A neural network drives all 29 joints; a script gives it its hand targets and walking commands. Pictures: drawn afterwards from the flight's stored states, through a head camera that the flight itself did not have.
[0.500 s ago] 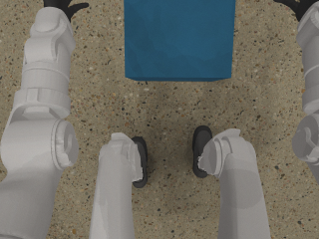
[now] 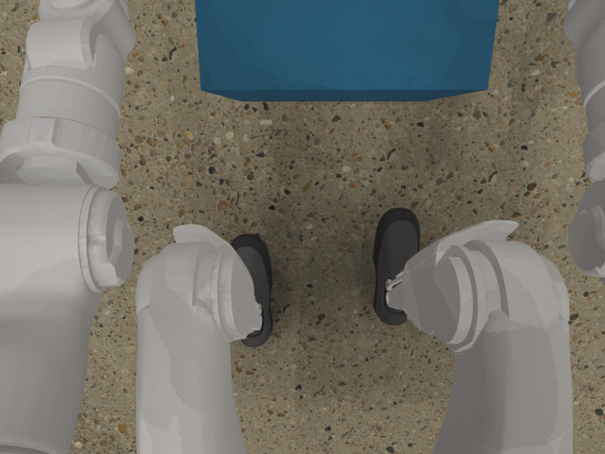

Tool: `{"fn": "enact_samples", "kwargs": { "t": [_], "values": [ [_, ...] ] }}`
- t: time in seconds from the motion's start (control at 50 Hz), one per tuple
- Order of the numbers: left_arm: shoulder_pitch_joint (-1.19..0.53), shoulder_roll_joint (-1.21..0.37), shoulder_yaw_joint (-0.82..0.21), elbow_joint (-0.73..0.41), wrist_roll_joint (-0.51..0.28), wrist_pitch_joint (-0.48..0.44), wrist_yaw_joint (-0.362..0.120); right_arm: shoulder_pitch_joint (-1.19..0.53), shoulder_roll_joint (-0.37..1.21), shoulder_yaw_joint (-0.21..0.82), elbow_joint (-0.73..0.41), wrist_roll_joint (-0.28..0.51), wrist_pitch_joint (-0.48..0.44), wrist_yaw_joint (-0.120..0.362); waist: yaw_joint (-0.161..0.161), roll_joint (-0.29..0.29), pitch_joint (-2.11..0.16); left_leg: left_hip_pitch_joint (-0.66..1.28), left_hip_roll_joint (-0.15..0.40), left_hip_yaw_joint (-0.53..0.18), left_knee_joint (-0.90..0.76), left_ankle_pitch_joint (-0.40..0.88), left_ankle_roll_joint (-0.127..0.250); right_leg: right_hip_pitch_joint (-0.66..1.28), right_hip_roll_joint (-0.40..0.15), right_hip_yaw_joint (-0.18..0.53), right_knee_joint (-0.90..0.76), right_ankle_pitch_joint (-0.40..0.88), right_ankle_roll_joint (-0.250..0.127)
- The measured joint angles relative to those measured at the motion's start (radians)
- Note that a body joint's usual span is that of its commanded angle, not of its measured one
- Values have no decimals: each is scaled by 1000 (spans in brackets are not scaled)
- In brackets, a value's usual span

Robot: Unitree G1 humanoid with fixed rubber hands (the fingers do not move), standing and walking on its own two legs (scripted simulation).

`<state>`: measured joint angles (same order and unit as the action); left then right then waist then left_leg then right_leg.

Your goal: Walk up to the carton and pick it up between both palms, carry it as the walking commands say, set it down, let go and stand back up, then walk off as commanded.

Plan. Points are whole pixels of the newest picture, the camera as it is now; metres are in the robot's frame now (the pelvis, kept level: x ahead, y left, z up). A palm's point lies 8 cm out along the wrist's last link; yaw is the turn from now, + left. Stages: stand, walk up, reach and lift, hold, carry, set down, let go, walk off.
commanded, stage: reach and lift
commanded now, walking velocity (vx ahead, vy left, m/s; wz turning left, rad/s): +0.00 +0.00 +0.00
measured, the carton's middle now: out of the picture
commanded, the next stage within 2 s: none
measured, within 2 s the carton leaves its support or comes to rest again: leaves its support in 1.90 s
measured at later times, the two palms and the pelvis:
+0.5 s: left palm out of the picture +0.57 +0.18 -0.21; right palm out of the picture +0.55 -0.24 -0.21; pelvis +0.00 +0.01 -0.04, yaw +0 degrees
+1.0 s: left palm out of the picture +0.57 +0.15 -0.21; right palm out of the picture +0.55 -0.22 -0.21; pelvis -0.01 +0.00 -0.03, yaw +0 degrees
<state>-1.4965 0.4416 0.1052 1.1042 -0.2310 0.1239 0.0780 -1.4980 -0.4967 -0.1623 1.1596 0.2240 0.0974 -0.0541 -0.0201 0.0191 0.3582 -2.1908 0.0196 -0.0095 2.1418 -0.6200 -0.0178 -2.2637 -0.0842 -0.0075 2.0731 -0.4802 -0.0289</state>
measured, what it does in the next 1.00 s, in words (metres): stands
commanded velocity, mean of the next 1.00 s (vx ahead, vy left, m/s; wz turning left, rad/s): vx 0.00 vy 0.00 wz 0.00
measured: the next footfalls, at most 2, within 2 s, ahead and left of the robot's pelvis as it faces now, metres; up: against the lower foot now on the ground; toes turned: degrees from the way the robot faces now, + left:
none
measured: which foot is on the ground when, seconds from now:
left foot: down 0.00-1.00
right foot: down 0.00-1.00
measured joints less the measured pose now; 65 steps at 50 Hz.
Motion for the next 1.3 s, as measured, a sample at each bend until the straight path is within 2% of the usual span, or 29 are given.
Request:
{"fn": "enact_samples", "kwargs": {
  "t": [0.22,0.4,0.84,1.16,1.3],
  "values": [
    [-68,21,-64,53,-56,-28,11,-79,-18,51,80,46,-36,-9,-3,0,123,-30,-6,2,95,-5,4,-31,-5,11,92,-1,4],
    [-84,24,-98,46,-93,-33,27,-102,-36,90,84,83,-44,-13,-7,3,162,-44,-9,6,137,-6,10,-43,-7,18,130,-1,10],
    [-128,-29,-105,104,-81,-45,35,-132,22,94,120,56,-52,-24,-9,8,147,-30,-12,5,104,4,6,-28,-7,17,101,4,8],
    [-151,-41,-108,127,-71,-68,54,-164,14,177,138,106,-61,-32,-8,11,162,-21,-5,5,92,7,7,-22,3,15,87,13,8],
    [-151,-45,-62,124,-24,-57,39,-174,18,165,144,87,-53,-25,-8,15,162,-19,-4,5,91,5,8,-22,6,16,86,12,9]
  ]
}}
